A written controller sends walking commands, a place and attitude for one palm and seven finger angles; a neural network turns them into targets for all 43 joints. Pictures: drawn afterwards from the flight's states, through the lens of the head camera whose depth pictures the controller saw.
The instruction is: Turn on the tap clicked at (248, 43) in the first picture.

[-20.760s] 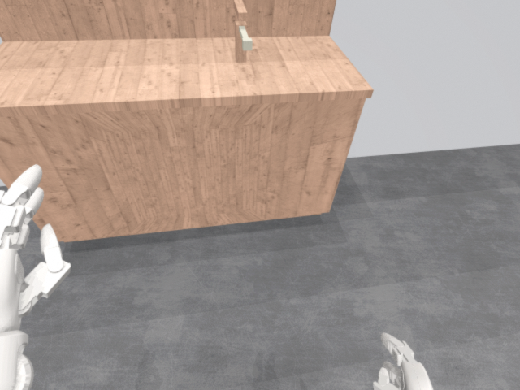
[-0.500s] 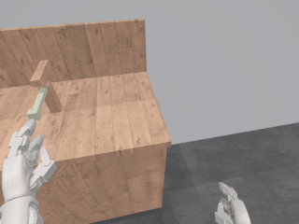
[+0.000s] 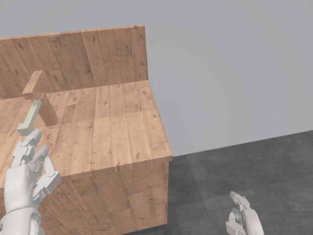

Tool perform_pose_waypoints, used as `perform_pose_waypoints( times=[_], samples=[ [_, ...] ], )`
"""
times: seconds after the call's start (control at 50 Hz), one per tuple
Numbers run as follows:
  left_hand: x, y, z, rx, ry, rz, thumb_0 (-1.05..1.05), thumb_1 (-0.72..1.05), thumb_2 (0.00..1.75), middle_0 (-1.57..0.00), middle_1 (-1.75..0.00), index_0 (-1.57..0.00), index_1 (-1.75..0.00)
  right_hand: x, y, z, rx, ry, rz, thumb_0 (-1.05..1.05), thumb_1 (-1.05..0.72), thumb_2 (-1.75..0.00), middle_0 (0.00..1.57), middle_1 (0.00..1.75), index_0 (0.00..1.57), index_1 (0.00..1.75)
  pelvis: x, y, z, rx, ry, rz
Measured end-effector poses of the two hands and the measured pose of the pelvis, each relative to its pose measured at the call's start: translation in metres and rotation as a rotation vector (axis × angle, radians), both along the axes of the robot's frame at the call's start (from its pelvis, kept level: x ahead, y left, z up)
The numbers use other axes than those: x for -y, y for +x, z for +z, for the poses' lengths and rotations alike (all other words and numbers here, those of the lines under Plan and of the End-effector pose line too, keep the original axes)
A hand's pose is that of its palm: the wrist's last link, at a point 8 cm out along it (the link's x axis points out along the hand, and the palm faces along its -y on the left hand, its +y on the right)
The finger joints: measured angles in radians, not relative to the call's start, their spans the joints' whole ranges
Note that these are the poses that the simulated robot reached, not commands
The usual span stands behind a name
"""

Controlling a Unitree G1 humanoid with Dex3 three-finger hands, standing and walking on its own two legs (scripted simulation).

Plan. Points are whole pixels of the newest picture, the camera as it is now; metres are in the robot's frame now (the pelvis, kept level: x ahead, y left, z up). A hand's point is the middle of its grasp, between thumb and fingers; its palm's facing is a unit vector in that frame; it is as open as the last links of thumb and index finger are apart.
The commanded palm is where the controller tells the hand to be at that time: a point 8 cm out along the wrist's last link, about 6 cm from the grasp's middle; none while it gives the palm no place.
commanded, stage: reach beside the lever's end, fingers flat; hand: left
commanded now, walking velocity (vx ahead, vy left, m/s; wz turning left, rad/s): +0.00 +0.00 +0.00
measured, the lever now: (26, 129) +0.33 +0.42 +0.10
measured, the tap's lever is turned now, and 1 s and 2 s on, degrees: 0 1 4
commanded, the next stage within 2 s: none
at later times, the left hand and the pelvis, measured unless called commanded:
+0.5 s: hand (38, 163) +0.22 +0.30 +0.13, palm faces +0.56 -0.81 -0.15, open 7.4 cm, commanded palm +0.17 +0.34 +0.13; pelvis +0.00 -0.02 +0.00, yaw +0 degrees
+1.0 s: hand (25, 152) +0.25 +0.36 +0.11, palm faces +0.55 -0.83 -0.11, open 7.6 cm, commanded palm +0.20 +0.40 +0.11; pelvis -0.01 +0.02 +0.00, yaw +0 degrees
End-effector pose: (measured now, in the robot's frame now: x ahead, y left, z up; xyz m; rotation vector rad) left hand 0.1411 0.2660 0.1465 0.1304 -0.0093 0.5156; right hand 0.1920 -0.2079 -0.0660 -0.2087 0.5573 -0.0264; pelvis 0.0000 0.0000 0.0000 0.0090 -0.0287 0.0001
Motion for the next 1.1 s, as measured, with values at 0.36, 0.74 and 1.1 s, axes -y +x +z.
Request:
perform_pose_waypoints(
  times=[0.36,0.74,1.1],
  samples=[
    [-0.042,0.017,-0.005,-0.013,0.018,0.078,0.01,0.89,0.9,-0.2,-0.3,-0.21,-0.3,0.046,-0.025,-0.018,-0.076,-0.026,-0.096,0.01,-0.9,-0.9,0.2,0.3,0.2,0.3,0.023,-0.004,0.0,-0.013,0.001,0.006],
    [-0.107,0.029,-0.026,-0.028,-0.017,0.123,0.01,0.89,0.9,-0.19,-0.27,-0.2,-0.27,0.045,-0.04,-0.02,-0.118,-0.071,-0.137,0.01,-0.9,-0.9,0.2,0.3,0.2,0.3,0.005,-0.002,-0.001,-0.053,-0.008,0.006],
    [-0.144,0.062,-0.04,-0.052,-0.04,0.106,0.01,0.89,0.9,-0.17,-0.23,-0.18,-0.22,0.003,-0.048,-0.017,-0.137,-0.071,-0.115,0.01,-0.9,-0.9,0.2,0.3,0.21,0.3,-0.028,-0.006,-0.001,-0.079,-0.025,-0.001]
  ],
)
